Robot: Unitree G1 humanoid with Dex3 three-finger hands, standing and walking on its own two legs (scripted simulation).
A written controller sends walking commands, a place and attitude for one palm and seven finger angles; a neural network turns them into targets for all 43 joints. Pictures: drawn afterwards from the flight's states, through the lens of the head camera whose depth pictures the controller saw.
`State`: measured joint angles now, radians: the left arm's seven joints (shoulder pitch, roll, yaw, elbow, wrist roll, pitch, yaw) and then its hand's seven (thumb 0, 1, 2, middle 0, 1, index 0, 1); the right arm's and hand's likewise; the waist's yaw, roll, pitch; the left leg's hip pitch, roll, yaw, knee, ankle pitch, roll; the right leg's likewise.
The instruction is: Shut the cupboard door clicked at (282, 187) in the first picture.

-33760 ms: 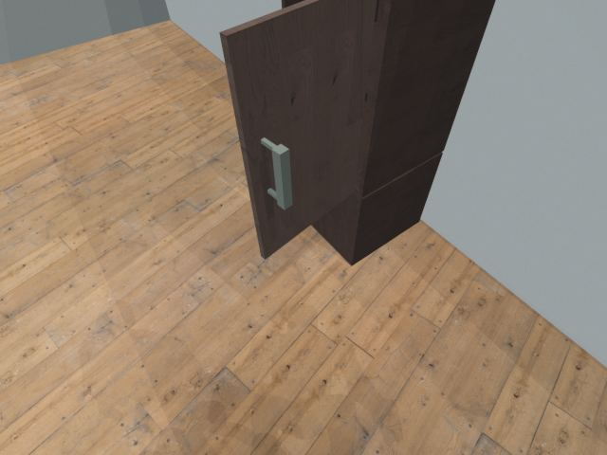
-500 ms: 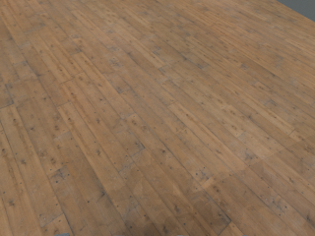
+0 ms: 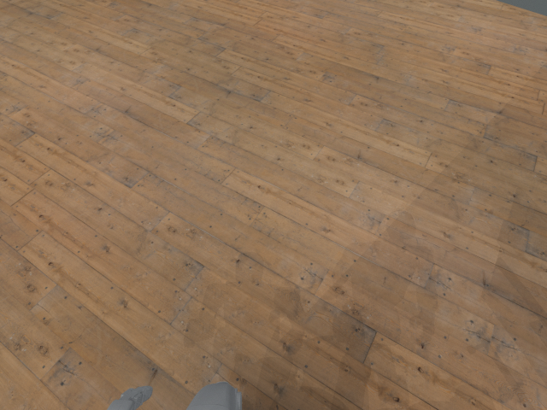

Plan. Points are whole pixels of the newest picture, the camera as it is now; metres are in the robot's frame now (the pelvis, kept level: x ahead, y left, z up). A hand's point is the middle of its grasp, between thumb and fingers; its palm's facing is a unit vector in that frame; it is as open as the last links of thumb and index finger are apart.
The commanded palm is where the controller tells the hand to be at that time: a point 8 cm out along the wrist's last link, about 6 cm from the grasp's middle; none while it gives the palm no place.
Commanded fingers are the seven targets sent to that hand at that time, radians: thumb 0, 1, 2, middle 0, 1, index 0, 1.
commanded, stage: turn to face it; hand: left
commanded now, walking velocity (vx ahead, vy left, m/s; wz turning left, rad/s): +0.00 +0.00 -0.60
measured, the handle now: out of the picture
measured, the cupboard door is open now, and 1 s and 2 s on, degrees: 64 64 64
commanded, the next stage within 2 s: take the last steps up to it in 1.90 s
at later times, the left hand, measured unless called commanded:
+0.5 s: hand (170, 379) +0.18 +0.19 -0.15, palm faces -0.30 -0.92 -0.24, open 7.4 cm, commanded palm none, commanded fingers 0.00 0.90 0.90 -0.20 -0.30 -0.20 -0.30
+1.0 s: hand (209, 353) +0.23 +0.13 -0.18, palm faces -0.54 -0.82 -0.21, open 7.4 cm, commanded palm none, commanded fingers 0.00 0.90 0.90 -0.20 -0.30 -0.20 -0.30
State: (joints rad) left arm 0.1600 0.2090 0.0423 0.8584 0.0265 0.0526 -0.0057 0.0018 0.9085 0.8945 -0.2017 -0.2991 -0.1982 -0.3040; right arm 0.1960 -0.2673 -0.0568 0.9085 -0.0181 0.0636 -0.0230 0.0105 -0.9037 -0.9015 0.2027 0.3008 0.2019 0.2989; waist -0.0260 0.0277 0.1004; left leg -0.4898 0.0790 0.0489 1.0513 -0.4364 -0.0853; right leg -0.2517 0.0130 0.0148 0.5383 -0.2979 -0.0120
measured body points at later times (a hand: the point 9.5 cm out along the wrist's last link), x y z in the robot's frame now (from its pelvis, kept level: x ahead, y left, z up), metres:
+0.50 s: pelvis +0.02 +0.01 +0.00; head +0.07 +0.00 +0.45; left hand +0.20 +0.24 -0.14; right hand -0.01 -0.25 -0.14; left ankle +0.04 +0.13 -0.73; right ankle -0.05 -0.10 -0.70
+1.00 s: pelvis +0.06 +0.00 -0.01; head +0.12 -0.01 +0.44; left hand +0.26 +0.18 -0.16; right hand +0.01 -0.28 -0.12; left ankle +0.13 +0.09 -0.73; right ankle -0.06 -0.08 -0.70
